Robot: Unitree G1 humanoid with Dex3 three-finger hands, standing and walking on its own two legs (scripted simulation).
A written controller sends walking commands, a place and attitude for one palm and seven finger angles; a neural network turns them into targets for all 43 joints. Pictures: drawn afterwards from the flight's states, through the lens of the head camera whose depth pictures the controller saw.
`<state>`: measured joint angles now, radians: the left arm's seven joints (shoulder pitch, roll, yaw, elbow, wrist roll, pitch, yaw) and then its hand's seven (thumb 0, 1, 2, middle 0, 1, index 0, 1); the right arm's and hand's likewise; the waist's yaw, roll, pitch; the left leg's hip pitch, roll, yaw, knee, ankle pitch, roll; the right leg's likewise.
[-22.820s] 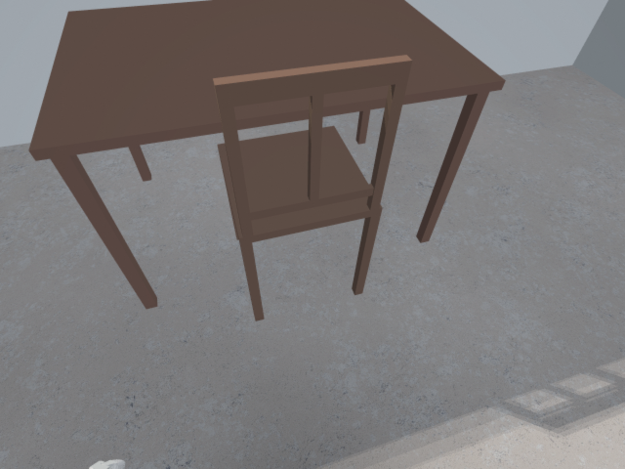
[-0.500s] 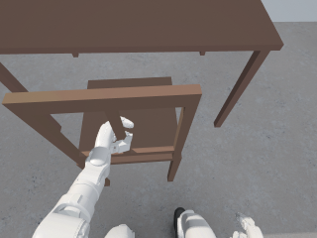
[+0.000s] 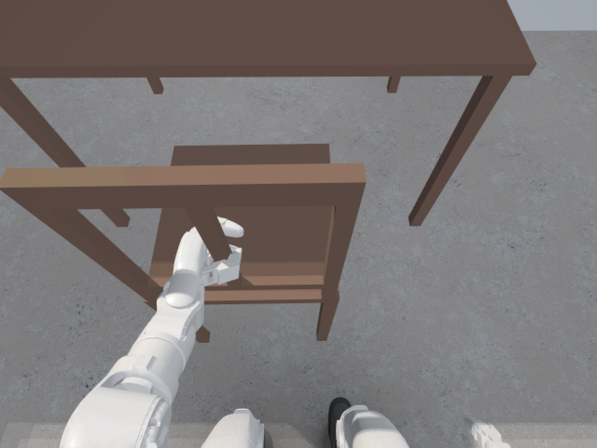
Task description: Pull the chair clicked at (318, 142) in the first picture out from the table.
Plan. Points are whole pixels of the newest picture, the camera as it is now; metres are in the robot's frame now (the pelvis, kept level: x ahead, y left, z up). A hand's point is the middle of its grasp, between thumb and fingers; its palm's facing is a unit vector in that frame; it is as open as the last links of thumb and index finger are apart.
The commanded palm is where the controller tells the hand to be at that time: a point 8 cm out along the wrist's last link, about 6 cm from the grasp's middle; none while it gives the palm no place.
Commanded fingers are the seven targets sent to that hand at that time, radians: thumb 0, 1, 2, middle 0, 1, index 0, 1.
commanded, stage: step backward, pulling the chair out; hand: left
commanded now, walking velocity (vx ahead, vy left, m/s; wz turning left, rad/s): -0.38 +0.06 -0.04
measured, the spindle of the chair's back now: (219, 249) +0.39 +0.13 -0.06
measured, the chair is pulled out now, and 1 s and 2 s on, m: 0.26 0.41 0.60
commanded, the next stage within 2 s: stop walking, hand still on the chair in 1.60 s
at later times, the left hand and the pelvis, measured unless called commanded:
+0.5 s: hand (226, 315) +0.29 +0.11 -0.06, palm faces -0.03 -0.99 -0.17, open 5.8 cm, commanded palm +0.29 +0.16 -0.07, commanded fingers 0.00 0.90 0.90 -0.50 -1.45 -0.50 -1.45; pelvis -0.07 +0.00 +0.00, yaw +0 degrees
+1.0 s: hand (217, 361) +0.23 +0.12 -0.06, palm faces -0.07 -0.98 -0.17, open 5.7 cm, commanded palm +0.21 +0.17 -0.06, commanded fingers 0.00 0.90 0.90 -0.50 -1.45 -0.50 -1.45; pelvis -0.15 +0.02 +0.00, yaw -2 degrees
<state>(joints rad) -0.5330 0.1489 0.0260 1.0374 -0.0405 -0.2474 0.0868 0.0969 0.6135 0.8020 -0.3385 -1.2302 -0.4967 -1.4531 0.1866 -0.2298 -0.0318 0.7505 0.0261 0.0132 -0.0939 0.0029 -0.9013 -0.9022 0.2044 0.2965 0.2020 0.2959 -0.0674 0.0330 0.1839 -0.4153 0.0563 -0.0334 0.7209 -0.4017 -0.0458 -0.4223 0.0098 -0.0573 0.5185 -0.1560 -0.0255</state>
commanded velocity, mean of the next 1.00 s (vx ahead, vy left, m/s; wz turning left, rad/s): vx -0.38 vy -0.04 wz -0.04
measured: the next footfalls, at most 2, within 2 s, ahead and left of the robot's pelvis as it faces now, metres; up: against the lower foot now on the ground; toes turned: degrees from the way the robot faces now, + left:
left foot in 0.08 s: +0.02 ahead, +0.15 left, +0.00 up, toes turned +0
left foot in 0.54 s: -0.09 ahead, +0.15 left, +0.00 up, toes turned +1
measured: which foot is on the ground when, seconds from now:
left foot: up 0.00-0.06, down 0.08-0.34, up 0.36-0.52, down 0.54-1.00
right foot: down 0.00-0.56, up 0.58-0.66, down 0.68-1.00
